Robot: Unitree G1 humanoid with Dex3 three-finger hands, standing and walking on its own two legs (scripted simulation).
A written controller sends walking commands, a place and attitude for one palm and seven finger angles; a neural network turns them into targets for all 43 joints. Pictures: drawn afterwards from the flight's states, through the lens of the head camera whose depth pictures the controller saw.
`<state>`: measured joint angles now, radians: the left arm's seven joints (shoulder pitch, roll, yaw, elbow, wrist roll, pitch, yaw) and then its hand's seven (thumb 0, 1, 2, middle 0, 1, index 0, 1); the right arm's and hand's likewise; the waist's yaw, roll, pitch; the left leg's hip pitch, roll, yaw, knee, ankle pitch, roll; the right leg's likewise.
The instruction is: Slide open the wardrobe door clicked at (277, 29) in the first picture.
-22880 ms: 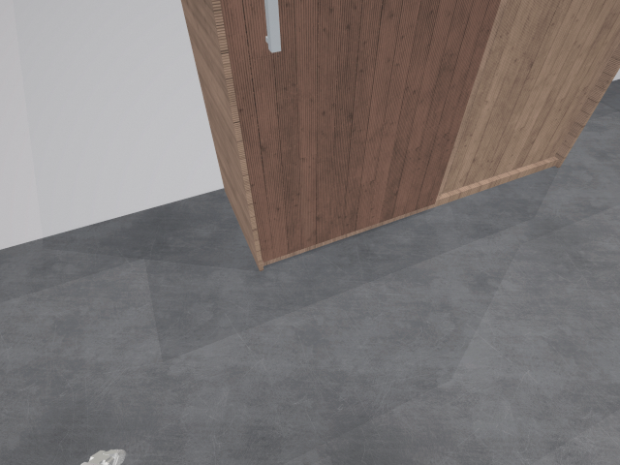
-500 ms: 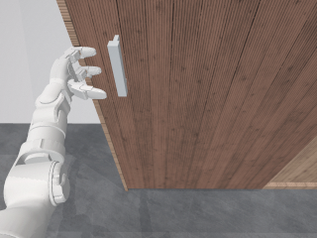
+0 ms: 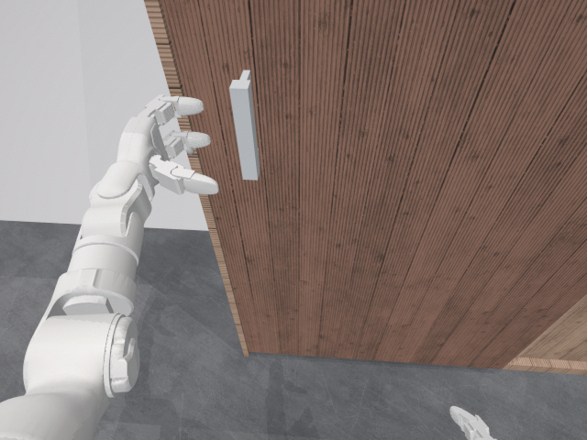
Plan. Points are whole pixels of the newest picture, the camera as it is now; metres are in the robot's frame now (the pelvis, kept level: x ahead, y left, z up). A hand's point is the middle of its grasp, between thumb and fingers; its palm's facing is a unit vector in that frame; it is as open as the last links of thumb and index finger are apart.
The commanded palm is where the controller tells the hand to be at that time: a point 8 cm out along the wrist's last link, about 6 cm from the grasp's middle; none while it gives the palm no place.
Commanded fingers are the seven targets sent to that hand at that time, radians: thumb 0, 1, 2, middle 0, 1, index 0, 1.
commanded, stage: move the hooked fingers beside the handle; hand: left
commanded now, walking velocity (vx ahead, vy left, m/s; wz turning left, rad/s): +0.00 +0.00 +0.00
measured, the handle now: (248, 126) +0.51 +0.08 +0.19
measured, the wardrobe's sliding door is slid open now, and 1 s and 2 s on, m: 0.00 0.00 0.00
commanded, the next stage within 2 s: feel for the door with the fingertips in 0.10 s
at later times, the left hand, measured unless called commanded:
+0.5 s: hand (212, 151) +0.44 +0.13 +0.19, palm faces -0.06 -1.00 +0.00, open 14.0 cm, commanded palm +0.42 +0.18 +0.19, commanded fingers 0.00 -0.50 0.30 -0.30 -1.20 -0.30 -1.20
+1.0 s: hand (221, 142) +0.46 +0.12 +0.19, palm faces -0.05 -1.00 -0.01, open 14.0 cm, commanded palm +0.44 +0.17 +0.19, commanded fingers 0.00 -0.50 0.30 -0.30 -1.20 -0.30 -1.20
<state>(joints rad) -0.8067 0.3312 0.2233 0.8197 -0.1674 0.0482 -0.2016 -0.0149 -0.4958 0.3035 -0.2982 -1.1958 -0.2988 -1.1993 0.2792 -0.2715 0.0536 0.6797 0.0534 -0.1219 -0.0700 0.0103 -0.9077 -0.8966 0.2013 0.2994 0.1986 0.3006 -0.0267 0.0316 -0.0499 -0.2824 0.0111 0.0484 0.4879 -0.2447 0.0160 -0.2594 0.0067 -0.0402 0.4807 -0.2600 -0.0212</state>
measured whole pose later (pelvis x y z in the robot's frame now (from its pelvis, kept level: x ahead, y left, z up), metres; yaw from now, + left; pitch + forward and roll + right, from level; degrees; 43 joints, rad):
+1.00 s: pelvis +0.00 -0.01 +0.00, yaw +0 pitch +3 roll +0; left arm -0.93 0.29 0.20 0.97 -0.14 -0.01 -0.13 -0.01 -0.50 0.30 -0.30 -1.20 -0.30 -1.20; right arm 0.31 -0.27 0.05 0.72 0.04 -0.12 -0.07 0.01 -0.91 -0.90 0.20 0.30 0.20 0.30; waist -0.05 0.03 -0.05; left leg -0.31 0.02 0.04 0.49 -0.23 0.01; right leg -0.29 0.01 -0.04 0.49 -0.25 -0.03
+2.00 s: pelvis -0.01 +0.00 +0.00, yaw +0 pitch +3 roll +0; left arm -0.91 0.21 0.15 0.91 -0.14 0.00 -0.07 -0.01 -0.50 0.30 -0.30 -1.20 -0.30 -1.20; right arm 0.29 -0.26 0.04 0.72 0.04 -0.12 -0.05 0.01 -0.91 -0.90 0.20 0.30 0.20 0.30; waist -0.04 0.04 -0.05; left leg -0.30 0.02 0.04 0.49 -0.23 0.01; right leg -0.28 0.01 -0.04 0.49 -0.25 -0.03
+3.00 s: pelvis -0.01 +0.00 +0.00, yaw +0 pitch +2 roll +0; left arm -0.91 0.16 0.13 0.88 -0.13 0.01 0.00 -0.02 -0.50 0.30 -0.30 -1.20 -0.30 -1.20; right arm 0.30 -0.24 0.04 0.73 0.03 -0.09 -0.05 0.01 -0.91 -0.90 0.20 0.30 0.20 0.30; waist -0.04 0.03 -0.05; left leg -0.29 0.01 0.05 0.47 -0.23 0.01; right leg -0.27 0.01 -0.03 0.47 -0.25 -0.03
